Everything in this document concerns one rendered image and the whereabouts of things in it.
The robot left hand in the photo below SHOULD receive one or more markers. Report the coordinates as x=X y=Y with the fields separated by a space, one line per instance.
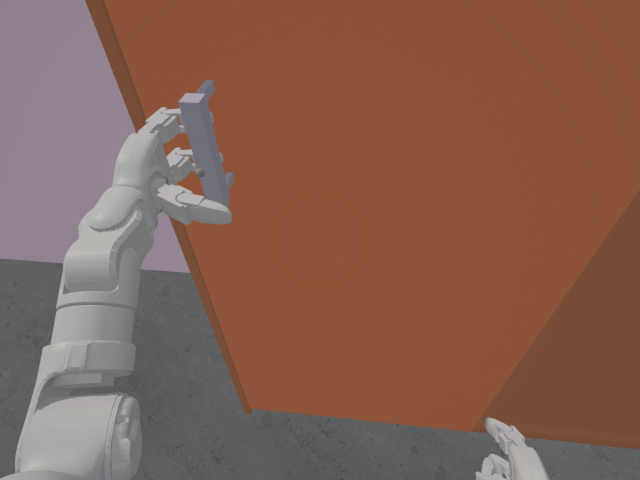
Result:
x=142 y=162

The wardrobe door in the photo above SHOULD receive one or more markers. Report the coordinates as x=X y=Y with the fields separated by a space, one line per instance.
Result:
x=583 y=369
x=417 y=184

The handle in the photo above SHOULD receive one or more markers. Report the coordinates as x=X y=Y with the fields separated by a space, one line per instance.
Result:
x=198 y=123

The robot right hand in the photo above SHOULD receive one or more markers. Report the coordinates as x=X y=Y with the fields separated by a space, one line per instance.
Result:
x=524 y=462

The robot left forearm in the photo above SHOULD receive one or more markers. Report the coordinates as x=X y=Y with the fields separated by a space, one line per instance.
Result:
x=92 y=335

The left robot upper arm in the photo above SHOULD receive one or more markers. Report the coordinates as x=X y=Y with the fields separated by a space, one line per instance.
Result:
x=83 y=437

